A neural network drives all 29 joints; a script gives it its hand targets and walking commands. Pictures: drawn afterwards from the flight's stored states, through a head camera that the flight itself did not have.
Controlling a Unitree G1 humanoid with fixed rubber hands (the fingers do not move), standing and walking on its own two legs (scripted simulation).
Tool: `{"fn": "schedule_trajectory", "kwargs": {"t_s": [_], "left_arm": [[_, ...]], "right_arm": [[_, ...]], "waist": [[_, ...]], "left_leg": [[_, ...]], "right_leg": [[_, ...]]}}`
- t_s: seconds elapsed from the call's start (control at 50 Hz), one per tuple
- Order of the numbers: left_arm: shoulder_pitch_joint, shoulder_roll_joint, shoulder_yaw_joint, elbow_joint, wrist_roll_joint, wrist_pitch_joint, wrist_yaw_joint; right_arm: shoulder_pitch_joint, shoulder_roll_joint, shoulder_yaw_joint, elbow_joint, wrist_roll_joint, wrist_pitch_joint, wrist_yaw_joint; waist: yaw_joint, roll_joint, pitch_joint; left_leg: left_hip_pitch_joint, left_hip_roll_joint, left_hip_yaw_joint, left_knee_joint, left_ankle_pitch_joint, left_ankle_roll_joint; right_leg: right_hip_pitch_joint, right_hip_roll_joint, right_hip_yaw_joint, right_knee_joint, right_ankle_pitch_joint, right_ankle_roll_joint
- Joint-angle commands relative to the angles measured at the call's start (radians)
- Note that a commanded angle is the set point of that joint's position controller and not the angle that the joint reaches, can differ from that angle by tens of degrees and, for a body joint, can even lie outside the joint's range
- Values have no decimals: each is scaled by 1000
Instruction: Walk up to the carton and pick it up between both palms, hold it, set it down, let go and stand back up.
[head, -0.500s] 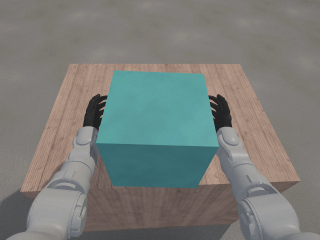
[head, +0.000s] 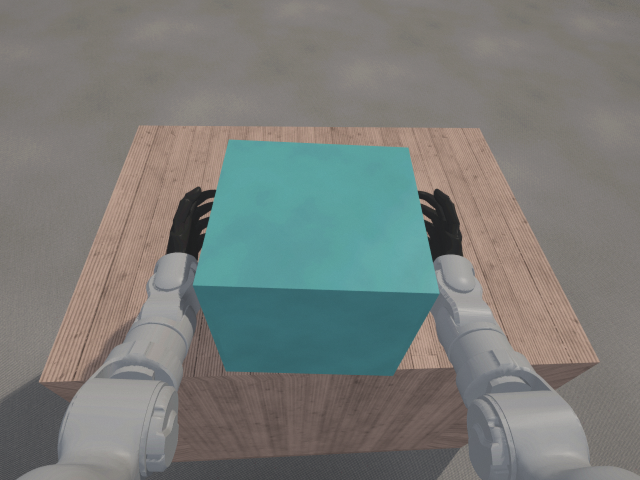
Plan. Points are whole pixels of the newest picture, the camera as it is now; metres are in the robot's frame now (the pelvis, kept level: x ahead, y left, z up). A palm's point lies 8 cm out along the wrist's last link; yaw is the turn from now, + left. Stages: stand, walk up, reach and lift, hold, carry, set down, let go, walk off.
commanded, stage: reach and lift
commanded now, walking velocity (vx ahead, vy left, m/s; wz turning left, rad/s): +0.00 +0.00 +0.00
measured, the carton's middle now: (314, 262) +0.40 +0.00 +0.01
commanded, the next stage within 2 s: none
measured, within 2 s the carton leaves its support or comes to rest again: leaves its support in 0.24 s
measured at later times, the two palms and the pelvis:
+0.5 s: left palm (178, 243) +0.39 +0.18 +0.08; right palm (447, 249) +0.37 -0.17 +0.09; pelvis +0.00 +0.01 +0.01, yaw +0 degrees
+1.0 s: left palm (176, 224) +0.38 +0.16 +0.13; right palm (467, 228) +0.37 -0.18 +0.13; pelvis -0.01 +0.00 +0.01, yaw +0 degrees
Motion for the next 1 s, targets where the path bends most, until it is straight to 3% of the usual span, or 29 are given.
{"fn": "schedule_trajectory", "kwargs": {"t_s": [0.0,0.08,0.14,0.2,0.24,0.42,0.54,0.7,0.84,0.98], "left_arm": [[-443,-152,17,-111,159,-78,-47],[-446,-268,9,-131,221,-102,-83],[-493,-500,-79,-136,248,-127,-140],[-509,-625,-161,-161,243,-149,-156],[-494,-643,-184,-174,238,-164,-150],[-465,-679,-264,-230,232,-121,-117],[-492,-715,-301,-326,200,-48,-92],[-523,-777,-374,-492,131,38,-71],[-446,-763,-338,-610,159,222,-97],[-473,-768,-334,-752,156,406,-104]], "right_arm": [[-445,117,39,-81,-151,-71,46],[-444,243,53,-102,-211,-108,77],[-477,501,138,-154,-276,-144,125],[-490,626,240,-191,-277,-175,145],[-486,629,273,-200,-267,-193,145],[-451,552,290,-165,-235,-171,161],[-508,545,344,-224,-171,-102,182],[-611,636,487,-412,-39,-32,176],[-606,621,525,-490,48,89,150],[-726,606,531,-612,107,174,142]], "waist": [[5,37,-471],[9,57,-491],[-7,45,-540],[-6,51,-614],[-1,45,-633],[7,85,-516],[31,88,-465],[59,25,-583],[66,-9,-458],[87,5,-460]], "left_leg": [[302,-54,-78,28,332,-38],[347,-58,-76,14,378,-43],[385,-66,-84,13,448,-43],[405,-71,-94,11,534,-55],[418,-71,-94,2,547,-59],[509,-48,-105,-51,466,-82],[479,-45,-106,-94,368,-73],[469,-63,-110,-66,456,-47],[493,-80,-111,-82,436,-36],[524,-83,-114,-67,443,-31]], "right_leg": [[25,42,-53,-75,234,-17],[70,40,-61,-87,277,-15],[122,34,-69,-89,392,-8],[209,34,-63,-80,549,2],[229,38,-65,-89,569,1],[141,63,-95,-181,298,-34],[143,65,-81,-198,177,-41],[212,70,-48,-171,310,-18],[255,66,-35,-189,308,-7],[252,72,-33,-195,272,-16]]}}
